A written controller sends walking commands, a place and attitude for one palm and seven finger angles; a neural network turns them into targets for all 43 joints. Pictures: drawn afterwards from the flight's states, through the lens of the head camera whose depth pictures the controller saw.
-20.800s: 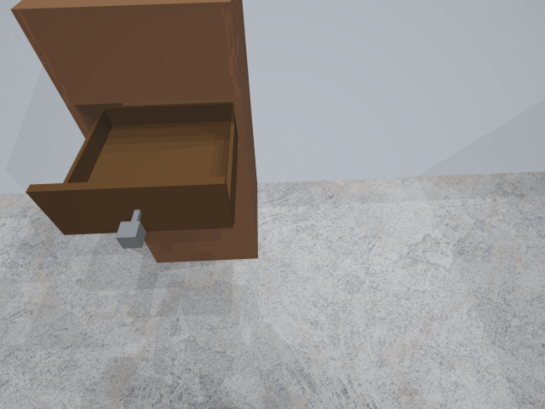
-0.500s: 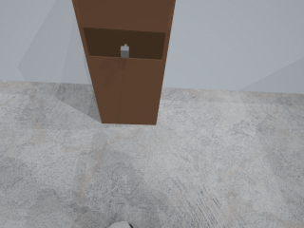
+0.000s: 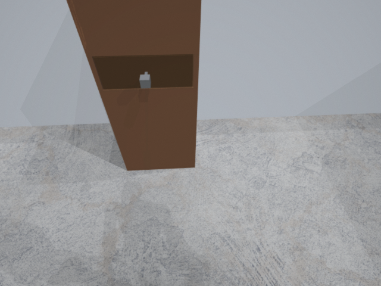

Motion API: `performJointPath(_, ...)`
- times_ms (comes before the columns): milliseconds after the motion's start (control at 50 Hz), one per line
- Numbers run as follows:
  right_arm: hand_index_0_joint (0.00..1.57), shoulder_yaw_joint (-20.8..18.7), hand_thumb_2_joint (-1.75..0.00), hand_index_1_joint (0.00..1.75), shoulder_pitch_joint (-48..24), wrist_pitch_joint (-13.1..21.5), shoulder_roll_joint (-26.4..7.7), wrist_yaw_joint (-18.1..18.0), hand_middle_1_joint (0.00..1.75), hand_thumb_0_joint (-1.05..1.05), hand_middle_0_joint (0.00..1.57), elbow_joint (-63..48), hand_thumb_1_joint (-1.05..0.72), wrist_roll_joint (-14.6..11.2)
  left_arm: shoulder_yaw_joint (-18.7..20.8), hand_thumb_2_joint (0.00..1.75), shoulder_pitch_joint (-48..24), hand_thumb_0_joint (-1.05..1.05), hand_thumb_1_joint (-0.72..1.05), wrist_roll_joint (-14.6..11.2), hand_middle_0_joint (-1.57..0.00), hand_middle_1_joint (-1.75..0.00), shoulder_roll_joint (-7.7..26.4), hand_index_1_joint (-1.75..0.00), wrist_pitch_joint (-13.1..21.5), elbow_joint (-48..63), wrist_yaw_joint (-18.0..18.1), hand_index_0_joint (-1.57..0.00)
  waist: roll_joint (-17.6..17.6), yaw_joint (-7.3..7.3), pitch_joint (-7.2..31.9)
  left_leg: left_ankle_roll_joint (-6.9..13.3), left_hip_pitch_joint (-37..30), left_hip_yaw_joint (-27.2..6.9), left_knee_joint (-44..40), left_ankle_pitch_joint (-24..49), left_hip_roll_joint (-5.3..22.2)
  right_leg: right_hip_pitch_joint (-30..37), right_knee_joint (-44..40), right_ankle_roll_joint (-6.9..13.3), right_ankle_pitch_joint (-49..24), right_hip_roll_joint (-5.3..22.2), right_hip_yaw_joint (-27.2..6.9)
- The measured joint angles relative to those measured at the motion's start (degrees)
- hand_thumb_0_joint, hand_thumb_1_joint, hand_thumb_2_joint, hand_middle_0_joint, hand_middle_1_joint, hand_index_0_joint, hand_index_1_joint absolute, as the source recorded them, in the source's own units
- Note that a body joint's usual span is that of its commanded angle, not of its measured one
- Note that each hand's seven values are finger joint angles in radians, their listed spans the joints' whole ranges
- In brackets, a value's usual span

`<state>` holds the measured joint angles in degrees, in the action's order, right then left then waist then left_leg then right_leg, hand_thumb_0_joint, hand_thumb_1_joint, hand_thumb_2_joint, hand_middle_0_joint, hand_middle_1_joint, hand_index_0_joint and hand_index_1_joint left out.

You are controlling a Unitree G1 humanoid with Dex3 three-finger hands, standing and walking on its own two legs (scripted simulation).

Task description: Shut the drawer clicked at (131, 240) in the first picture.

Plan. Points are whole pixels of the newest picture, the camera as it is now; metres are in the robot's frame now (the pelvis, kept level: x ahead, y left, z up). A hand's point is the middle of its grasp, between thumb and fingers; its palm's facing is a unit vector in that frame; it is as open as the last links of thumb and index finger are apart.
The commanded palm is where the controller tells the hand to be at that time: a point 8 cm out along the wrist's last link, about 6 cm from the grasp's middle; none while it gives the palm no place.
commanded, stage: let the arm hang, fingers relaxed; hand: left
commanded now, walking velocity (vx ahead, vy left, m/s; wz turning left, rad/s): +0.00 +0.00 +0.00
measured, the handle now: (145, 78) +0.86 +0.23 -0.06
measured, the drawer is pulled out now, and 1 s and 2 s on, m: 0.00 0.00 0.00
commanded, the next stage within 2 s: look to check the result in 0.16 s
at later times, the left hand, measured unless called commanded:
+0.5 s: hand out of the picture +0.01 +0.17 -0.17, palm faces +0.03 -0.97 -0.22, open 7.4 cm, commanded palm none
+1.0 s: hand out of the picture +0.02 +0.16 -0.17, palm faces +0.02 -0.98 -0.22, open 7.4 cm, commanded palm none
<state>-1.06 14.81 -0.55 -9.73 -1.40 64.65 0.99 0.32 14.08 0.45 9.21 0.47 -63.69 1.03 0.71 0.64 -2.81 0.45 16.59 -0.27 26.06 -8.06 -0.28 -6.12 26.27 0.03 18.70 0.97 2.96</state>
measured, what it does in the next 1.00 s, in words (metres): stands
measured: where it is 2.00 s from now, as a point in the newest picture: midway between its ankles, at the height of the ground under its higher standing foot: outside the picture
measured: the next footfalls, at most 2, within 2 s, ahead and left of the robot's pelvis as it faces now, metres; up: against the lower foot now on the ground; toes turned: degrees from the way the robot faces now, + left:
none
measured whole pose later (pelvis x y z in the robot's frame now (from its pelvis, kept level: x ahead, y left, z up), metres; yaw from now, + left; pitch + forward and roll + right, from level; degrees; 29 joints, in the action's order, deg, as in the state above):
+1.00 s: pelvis +0.02 -0.02 +0.00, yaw -1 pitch -2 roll +0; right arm -1.1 12.8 -0.4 -10.3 -2.1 65.7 0.8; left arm 0.9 15.0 0.3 9.4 0.5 -65.3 1.5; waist 0.9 0.4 -3.8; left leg -1.4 13.4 -0.3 24.8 -9.4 1.5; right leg -2.1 22.6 1.6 18.6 -0.9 2.7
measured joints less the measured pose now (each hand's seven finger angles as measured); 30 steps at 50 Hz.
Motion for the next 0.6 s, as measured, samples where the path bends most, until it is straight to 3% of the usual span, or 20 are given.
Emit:
performJointPath(160, 0.20, -0.1, -0.90, 0.30, -0.6, 0.3, 0.4, -0.4, 0.30, 0.00, 0.20, 0.3, -0.91, 0.0, 0.4, 0.90, -1.1, 0.01, 0.92, 0.0, -0.20, -0.30, -0.1, -0.30, 0.0, -0.3, 0.4, -0.20, -0.2, 0.41, -0.6, -0.6, -0.8, -0.1, -0.2, -0.7, 0.6, 1.3, -1.3, 0.5, 0.0, -0.6, 0.0)
performJointPath(600, 0.20, -0.2, -0.90, 0.30, -2.4, 0.1, -0.3, -0.7, 0.30, 0.00, 0.20, 0.6, -0.91, -0.2, 0.6, 0.90, 1.9, 0.01, 0.91, -0.1, -0.20, -0.30, -0.1, -0.29, -0.2, -1.8, 0.7, -0.20, 0.4, -0.53, -1.0, -1.5, -2.7, -0.2, -0.6, -1.5, 1.4, 3.5, -2.9, 1.2, 0.2, -1.5, -0.1)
